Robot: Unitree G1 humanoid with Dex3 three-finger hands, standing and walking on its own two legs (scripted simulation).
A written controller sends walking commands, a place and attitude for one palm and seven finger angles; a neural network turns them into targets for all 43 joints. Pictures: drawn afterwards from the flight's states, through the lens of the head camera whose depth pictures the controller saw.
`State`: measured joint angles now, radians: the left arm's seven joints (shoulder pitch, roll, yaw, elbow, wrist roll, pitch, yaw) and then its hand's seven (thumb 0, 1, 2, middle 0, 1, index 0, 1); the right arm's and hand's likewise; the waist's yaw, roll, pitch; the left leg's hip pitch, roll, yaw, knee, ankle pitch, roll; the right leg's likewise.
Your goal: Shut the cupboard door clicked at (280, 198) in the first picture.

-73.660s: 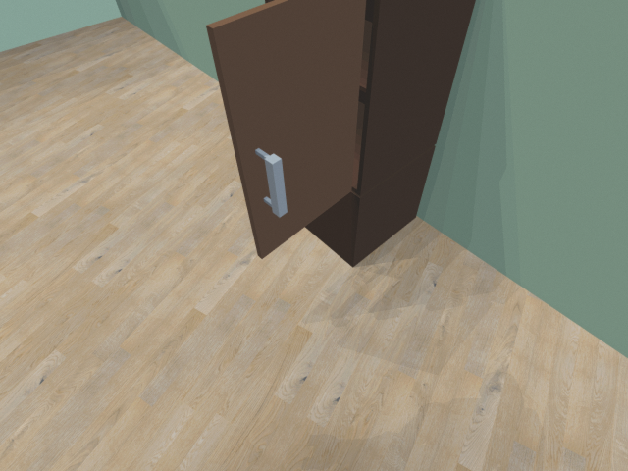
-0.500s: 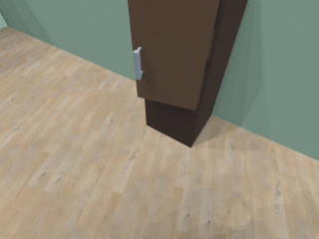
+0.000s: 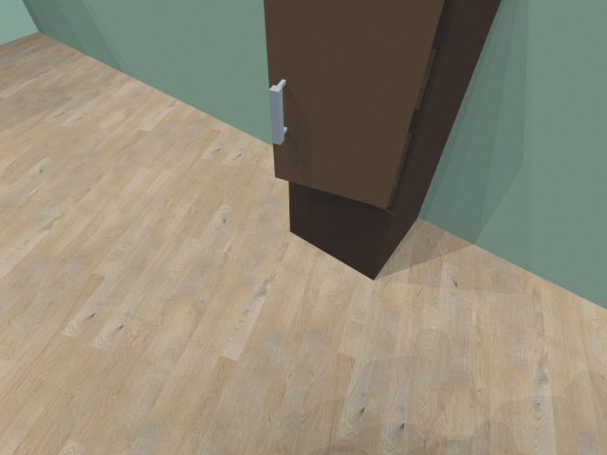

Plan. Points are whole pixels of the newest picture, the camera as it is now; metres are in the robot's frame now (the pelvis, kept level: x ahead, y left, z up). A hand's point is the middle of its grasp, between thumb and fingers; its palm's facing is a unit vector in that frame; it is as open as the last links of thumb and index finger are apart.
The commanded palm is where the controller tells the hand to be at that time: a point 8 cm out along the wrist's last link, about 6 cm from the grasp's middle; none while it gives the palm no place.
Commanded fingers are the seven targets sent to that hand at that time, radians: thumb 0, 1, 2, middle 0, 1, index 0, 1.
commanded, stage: walk to a spot facing it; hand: left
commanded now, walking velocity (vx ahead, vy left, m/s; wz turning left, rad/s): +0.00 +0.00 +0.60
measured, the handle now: (280, 112) +0.91 +0.10 -0.07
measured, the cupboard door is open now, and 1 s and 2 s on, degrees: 15 15 15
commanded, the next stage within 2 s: turn to face it in 1.68 s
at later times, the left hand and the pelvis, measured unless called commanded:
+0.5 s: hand out of the picture +0.06 +0.24 -0.15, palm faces +0.29 -0.91 -0.30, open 7.4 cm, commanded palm none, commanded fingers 0.00 0.90 0.90 -0.20 -0.30 -0.20 -0.30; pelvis +0.00 -0.01 +0.00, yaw +18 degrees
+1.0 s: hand out of the picture -0.10 +0.18 -0.18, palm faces +0.62 -0.74 -0.26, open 7.4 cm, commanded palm none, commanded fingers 0.00 0.90 0.90 -0.20 -0.30 -0.20 -0.30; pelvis +0.01 -0.02 -0.01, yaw +38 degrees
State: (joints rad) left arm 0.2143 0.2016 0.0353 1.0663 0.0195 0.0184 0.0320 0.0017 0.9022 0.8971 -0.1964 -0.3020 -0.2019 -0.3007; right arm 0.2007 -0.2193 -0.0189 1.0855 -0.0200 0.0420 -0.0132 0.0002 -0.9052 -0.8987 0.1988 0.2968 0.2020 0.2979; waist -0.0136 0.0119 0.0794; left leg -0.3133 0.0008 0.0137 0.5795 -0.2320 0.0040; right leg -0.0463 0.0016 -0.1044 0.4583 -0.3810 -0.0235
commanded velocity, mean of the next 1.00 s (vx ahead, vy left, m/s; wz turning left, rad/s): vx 0.03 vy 0.00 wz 0.60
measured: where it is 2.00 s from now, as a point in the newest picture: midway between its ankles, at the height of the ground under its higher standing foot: outside the picture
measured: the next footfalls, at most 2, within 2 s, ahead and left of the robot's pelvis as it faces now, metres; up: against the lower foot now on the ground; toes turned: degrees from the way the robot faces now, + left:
right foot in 0.54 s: +0.08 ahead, -0.14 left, +0.00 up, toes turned +21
left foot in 0.90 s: -0.03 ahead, +0.10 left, +0.00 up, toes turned +40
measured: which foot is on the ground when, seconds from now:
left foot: down 0.00-0.54, up 0.56-0.88, down 0.90-1.00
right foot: down 0.00-0.14, up 0.16-0.52, down 0.54-0.90, up 0.92-1.00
